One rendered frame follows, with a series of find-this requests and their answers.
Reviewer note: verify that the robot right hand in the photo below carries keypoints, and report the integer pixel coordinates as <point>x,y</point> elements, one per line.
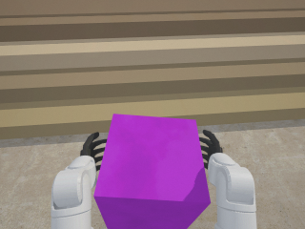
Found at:
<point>214,146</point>

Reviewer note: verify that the right robot forearm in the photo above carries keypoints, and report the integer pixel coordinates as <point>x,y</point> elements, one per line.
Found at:
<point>235,193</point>

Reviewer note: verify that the carton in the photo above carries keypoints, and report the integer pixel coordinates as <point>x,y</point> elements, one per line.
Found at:
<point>152,174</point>

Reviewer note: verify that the left robot forearm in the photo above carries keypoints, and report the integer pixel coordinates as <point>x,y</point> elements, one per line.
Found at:
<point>71,195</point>

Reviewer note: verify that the robot left hand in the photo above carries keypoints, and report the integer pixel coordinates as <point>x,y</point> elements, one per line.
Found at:
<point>88,148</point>

